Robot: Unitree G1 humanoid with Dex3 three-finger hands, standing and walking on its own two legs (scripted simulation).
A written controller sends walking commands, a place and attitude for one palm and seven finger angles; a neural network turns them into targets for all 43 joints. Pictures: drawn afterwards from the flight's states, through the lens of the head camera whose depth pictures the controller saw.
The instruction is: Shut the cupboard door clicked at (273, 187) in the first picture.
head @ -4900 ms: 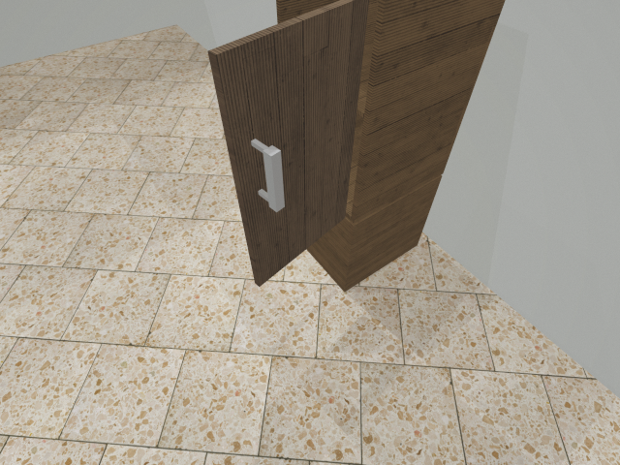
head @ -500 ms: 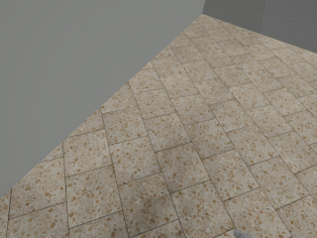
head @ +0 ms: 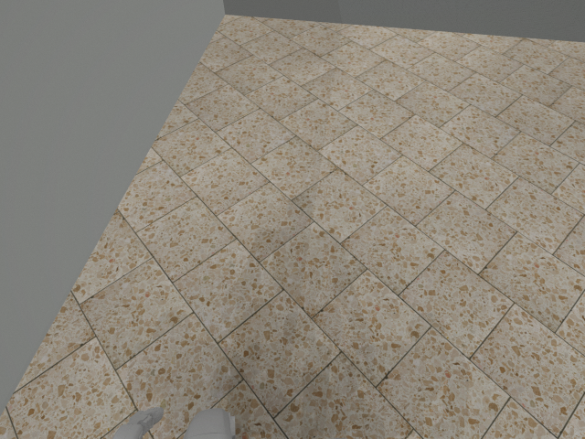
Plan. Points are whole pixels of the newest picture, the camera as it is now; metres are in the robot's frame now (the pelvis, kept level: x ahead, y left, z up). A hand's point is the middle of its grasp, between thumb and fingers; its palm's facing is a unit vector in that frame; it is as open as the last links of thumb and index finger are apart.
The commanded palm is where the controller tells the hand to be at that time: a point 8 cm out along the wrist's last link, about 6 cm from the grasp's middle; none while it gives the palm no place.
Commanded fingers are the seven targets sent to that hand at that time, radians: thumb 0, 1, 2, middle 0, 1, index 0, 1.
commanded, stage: walk around to get in front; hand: left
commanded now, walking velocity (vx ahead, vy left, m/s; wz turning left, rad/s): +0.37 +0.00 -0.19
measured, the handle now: out of the picture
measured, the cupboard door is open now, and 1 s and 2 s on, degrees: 100 100 100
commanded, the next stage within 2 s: walk to a spot facing it in 0.18 s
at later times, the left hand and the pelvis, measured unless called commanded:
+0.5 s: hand (181, 412) +0.18 +0.19 -0.18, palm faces +0.04 -0.98 -0.17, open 7.4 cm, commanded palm none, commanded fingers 0.00 0.90 0.90 -0.20 -0.30 -0.20 -0.30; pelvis +0.26 +0.02 -0.01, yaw -3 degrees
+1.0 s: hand (209, 234) +0.50 +0.17 -0.14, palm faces +0.18 -0.95 -0.24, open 7.4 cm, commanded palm none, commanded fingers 0.00 0.90 0.90 -0.20 -0.30 -0.20 -0.30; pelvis +0.37 -0.04 +0.00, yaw +13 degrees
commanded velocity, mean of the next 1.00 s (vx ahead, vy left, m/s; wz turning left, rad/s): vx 0.08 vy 0.00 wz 0.42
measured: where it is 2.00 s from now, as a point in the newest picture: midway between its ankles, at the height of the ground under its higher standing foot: (322, 348)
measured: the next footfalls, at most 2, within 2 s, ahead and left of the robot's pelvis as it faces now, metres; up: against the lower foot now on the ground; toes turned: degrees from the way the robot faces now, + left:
left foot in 0.40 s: +0.36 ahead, +0.07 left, +0.00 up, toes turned +2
right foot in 1.00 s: +0.40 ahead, -0.14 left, +0.00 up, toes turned +14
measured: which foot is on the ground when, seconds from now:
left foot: up 0.00-0.38, down 0.40-1.00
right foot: down 0.00-0.40, up 0.42-0.98, down 1.00-1.00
